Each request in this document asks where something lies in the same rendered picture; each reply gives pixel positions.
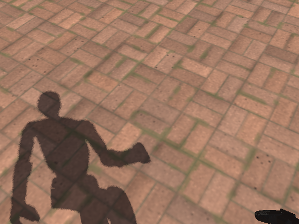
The right robot hand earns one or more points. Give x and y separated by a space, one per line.
280 216

